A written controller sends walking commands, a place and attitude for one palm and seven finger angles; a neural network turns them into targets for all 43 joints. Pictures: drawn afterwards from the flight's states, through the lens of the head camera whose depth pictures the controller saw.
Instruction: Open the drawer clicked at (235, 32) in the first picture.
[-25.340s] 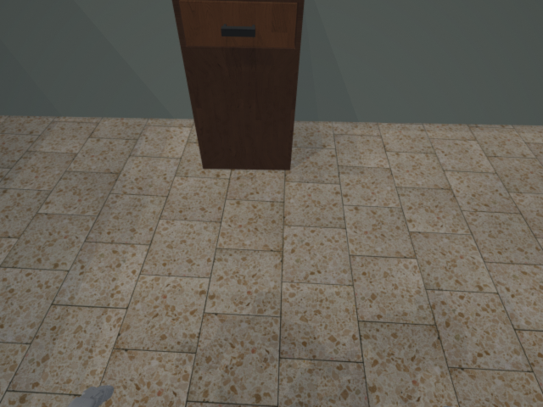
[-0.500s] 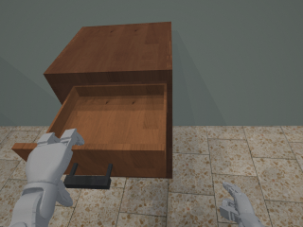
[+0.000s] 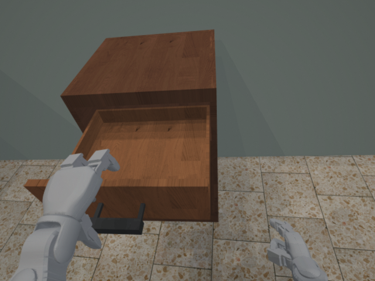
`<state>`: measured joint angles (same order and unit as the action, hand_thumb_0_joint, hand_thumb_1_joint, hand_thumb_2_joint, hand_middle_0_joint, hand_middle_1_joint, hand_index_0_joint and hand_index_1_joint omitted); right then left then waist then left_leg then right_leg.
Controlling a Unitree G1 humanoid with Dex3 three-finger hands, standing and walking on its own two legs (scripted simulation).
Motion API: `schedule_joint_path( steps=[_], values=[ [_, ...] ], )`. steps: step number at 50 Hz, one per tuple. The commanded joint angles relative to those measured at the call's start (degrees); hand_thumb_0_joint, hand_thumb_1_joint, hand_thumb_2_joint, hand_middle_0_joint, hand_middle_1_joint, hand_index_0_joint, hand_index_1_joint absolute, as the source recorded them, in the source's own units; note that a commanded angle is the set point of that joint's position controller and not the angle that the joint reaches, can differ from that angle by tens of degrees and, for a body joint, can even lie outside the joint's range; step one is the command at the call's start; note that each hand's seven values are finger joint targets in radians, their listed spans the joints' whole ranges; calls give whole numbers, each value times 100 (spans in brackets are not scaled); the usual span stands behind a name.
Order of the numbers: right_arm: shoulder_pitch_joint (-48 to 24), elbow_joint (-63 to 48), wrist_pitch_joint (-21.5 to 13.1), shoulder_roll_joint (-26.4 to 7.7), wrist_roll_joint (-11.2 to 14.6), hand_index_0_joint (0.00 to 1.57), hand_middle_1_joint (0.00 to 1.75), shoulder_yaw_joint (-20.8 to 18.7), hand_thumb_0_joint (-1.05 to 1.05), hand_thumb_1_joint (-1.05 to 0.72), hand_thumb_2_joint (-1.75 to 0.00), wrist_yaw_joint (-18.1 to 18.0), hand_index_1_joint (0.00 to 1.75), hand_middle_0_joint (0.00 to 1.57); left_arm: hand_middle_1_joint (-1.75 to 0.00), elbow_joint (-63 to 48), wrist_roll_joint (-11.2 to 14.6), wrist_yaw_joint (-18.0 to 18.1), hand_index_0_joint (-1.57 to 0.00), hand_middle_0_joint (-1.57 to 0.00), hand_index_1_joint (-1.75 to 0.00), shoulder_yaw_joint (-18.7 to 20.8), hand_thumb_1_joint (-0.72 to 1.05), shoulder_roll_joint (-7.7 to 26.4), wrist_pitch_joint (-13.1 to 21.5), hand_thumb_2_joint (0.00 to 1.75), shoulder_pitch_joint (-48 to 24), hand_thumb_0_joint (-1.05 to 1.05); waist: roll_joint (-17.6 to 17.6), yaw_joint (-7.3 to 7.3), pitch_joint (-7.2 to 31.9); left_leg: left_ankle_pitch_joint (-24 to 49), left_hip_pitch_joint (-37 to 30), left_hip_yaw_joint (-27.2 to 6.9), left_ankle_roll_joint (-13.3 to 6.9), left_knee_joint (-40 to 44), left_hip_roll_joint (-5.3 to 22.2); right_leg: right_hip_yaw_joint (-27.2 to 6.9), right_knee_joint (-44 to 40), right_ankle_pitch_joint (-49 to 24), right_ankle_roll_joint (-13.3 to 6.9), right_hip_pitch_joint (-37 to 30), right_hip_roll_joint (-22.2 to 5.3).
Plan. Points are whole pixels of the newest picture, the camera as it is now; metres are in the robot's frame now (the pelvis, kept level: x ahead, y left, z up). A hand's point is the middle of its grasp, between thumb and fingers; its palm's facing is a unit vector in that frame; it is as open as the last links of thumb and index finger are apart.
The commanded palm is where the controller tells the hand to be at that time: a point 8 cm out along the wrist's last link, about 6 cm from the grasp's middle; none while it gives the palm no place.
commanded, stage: draw the hand back to the body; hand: left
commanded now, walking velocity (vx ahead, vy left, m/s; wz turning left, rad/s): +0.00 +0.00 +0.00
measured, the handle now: (118, 216) +0.25 +0.23 -0.02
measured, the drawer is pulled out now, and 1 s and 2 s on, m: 0.30 0.30 0.30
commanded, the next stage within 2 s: step back with the hand held close in 1.58 s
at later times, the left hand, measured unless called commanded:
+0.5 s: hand (77, 209) +0.19 +0.23 +0.12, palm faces +0.09 -0.08 -0.99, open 13.8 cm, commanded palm +0.16 +0.24 +0.18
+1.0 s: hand (80, 189) +0.21 +0.22 +0.16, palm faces +0.38 -0.84 -0.40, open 12.0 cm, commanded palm +0.15 +0.26 +0.18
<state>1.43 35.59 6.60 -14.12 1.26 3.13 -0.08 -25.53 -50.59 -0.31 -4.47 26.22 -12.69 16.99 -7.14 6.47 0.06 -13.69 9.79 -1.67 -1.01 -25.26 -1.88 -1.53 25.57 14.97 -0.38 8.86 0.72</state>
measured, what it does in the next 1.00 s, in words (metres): stands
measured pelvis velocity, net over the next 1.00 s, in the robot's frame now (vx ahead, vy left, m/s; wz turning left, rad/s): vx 0.02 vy -0.01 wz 0.01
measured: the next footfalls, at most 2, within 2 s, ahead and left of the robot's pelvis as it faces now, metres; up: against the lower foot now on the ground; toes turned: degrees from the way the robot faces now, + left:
none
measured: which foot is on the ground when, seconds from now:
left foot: down 0.00-1.00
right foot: down 0.00-1.00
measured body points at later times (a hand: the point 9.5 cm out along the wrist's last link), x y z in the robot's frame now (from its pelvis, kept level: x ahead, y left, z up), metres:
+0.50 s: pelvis +0.00 -0.01 +0.00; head +0.00 -0.05 +0.45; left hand +0.18 +0.24 +0.17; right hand +0.24 -0.21 -0.09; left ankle +0.00 +0.11 -0.74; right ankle -0.01 -0.12 -0.74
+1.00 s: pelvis +0.02 -0.01 +0.00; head +0.01 -0.03 +0.45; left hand +0.19 +0.26 +0.18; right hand +0.21 -0.22 -0.09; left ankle +0.00 +0.11 -0.74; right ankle -0.01 -0.12 -0.74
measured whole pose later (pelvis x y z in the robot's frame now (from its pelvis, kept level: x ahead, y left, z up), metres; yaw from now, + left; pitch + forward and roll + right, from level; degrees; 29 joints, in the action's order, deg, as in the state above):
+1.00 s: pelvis +0.02 -0.01 +0.00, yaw +0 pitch -3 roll +0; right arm 10.1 36.9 -7.4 -11.5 0.2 2.1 -4.1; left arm -29.1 2.8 6.6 15.5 18.8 5.5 29.5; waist -3.3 2.5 -1.1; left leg -16.0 7.1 -2.5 0.1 -25.9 -0.5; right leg -0.7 24.1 16.2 -1.4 5.1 2.1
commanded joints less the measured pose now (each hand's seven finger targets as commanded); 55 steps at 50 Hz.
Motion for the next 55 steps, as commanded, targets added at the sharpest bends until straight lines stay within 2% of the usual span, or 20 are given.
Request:
schedule_joint_path(
  steps=[1, 3, 4, 10, 14, 18, 19, 23, 29, 30, 31, 32, 33, 35, 38, 40, 42, 46, 50, 55],
  values=[
    [-1040, -987, -330, -434, -60, 20, 30, -178, 0, -90, -90, -41, 30, 20, -120, -1149, -222, 445, -30, -30, -120, 1080, -50, 1163, 238, 30, -854, 0, 537, 108, 999, 1399, -305, 142, 11, 288, 122, 215, -308, -1110, -118, -276, 51],
    [-1128, -1013, -379, -446, -2, 20, 30, -196, 0, -90, -90, -49, 30, 20, -120, -1220, -48, 541, -30, -30, -120, 1449, -50, 1422, 264, 30, -846, 0, 287, 106, 982, 1220, -229, 118, 46, 252, 150, 113, -314, -1036, -147, -305, 63],
    [-1023, -997, -394, -384, -57, 20, 30, -168, 0, -90, -90, -33, 30, 20, -120, -1198, -127, 541, -30, -30, -120, 1198, -50, 1172, 281, 30, -906, 0, 383, 126, 1125, 1357, -319, 148, 11, 199, 93, 166, -292, -1101, -140, -286, 27],
    [-1086, -880, -369, -459, -6, 20, 30, -240, 0, -90, -90, -61, 30, 20, -120, -806, 81, 367, -30, -30, -120, 1204, -50, 1217, 173, 30, -678, 0, 470, -36, 616, 1151, -233, 149, 15, 274, 85, 87, -450, -988, -101, -102, 24],
    [-1032, -1061, -458, -464, -12, 20, 30, -187, 0, -90, -90, -94, 30, 20, -120, -1174, 89, 246, -30, -30, -120, 1043, -50, 1153, 268, 30, -612, 0, 431, -11, 925, 1093, -275, 150, -18, 210, 89, 195, -388, -876, -69, -124, -29],
    [-1088, -1119, -495, -570, -3, 20, 30, -215, 0, -90, -90, -162, 30, 20, -120, -1401, 130, 400, -30, -30, -120, 1662, -50, 1653, 458, 30, -182, 0, 378, 62, 949, 1081, -239, 119, 19, 131, 140, 50, -388, -1038, -92, -179, -6],
    [-931, -1122, -495, -495, -66, 20, 30, -182, 0, -90, -90, -140, 30, 20, -120, -1415, 52, 429, -30, -30, -120, 1482, -50, 1427, 521, 30, -125, 0, 479, 95, 996, 1115, -209, 149, 5, 117, 104, 176, -341, -964, -79, -153, -56],
    [-1005, -1097, -501, -544, -11, 20, 30, -253, 0, -90, -90, -127, 30, 20, -120, -1298, 203, 623, -30, -30, -120, 2016, -50, 1675, 604, 30, 210, 0, 377, 101, 760, 1116, -140, 117, 57, 54, 116, -1, -348, -1120, -131, -54, -4],
    [-806, -1135, -514, -559, -14, 20, 30, -302, 0, -90, -90, -88, 30, 20, -120, -1297, 363, 580, -30, -30, -120, 1815, -50, 1437, 588, 30, 515, 0, 457, 28, 817, 1091, -105, 180, 24, -25, 101, 114, -273, -1140, -67, 46, -75],
    [-381, -1435, -926, -84, 28, 20, 30, -295, 0, -90, -90, -214, 30, 20, -118, -1469, 4554, 582, -30, -30, -118, 1615, -47, -623, 1203, 32, 234, 0, 1111, -540, 306, 721, -651, 186, -159, -18, 336, 347, -371, -960, -79, 118, 28],
    [-281, -1253, -1191, -284, -28, 20, 30, -287, 0, -90, -90, -306, 30, 20, -115, -1041, 4705, 664, -29, -29, -115, 1939, -43, -48, 1462, 33, 811, 0, 1274, -431, 386, 591, -647, 152, -139, 32, 396, 349, -320, -736, -56, 92, 18],
    [-341, -1233, -1305, -265, -35, 20, 30, -258, 0, -90, -90, -335, 30, 20, -113, -1055, 4719, 693, -29, -29, -113, 1934, -40, -64, 1575, 34, 997, 0, 935, -369, 238, 457, -570, 153, -107, 103, 360, 315, -371, -545, -68, 144, 9],
    [-342, -1180, -1357, -307, -39, 20, 30, -254, 0, -90, -90, -422, 30, 20, -111, -1338, 5075, 737, -29, -29, -111, 2264, -36, 135, 1703, 36, 1073, 0, 1005, -321, 300, 505, -523, 76, -59, 191, 369, 347, -442, -497, -60, 50, -22],
    [-192, -1169, -1581, -314, -104, 20, 30, -253, 0, -90, -90, -538, 30, 20, -107, -1993, 5165, 849, -29, -29, -107, 2440, -29, 405, 1992, 39, 502, 0, 798, -312, 601, 664, -618, 101, -48, 194, 350, 318, -446, -622, -36, -94, -136],
    [-82, -1012, -1800, -285, -150, 20, 30, -215, 0, -90, -90, -592, 30, 20, -100, -2086, 5223, 955, -28, -28, -100, 2577, -18, 481, 2108, 43, 504, 0, -44, -292, 375, 820, -528, 122, 22, 221, 304, 274, -523, -801, -95, -73, -163],
    [16, -954, -1848, -236, -136, 20, 30, -195, 0, -90, -90, -568, 30, 20, -95, -1917, 5263, 935, -27, -27, -95, 2422, -12, 236, 2125, 47, 556, 0, -246, -326, 130, 825, -428, 89, 65, 297, 321, 326, -511, -773, -121, -48, -168],
    [60, -904, -1866, -234, -134, 20, 30, -215, 0, -90, -90, -529, 30, 20, -91, -1724, 5300, 904, -27, -27, -91, 2460, -5, 164, 2141, 50, 699, 0, -152, -312, 105, 1076, -396, 76, 78, 283, 341, 346, -471, -1019, -126, -129, -162],
    [39, -873, -1776, -259, -111, 20, 30, -331, 0, -90, -90, -464, 30, 20, -82, -1308, 5385, 775, -26, -26, -82, 2489, 9, -16, 2146, 55, 1157, 0, 565, -294, 277, 1493, -437, 143, 34, 214, 395, 360, -430, -1557, -77, -277, -153],
    [19, -902, -1722, -289, -91, 20, 30, -400, 0, -90, -90, -408, 30, 20, -73, -1557, 5387, 708, -25, -25, -73, 2543, 23, 54, 2183, 62, 1343, 0, 486, -283, 661, 1979, -530, 191, 42, 128, 406, 356, -335, -2060, -51, -446, -191],
    [14, -879, -1686, -259, -68, 20, 30, -421, 0, -90, -90, -444, 30, 20, -62, -1603, 5385, 761, -24, -24, -62, 2753, 41, 242, 2182, 69, 1412, 0, 458, -293, 698, 1896, -522, 200, 55, 116, 380, 362, -346, -2032, -36, -381, -194]
  ],
)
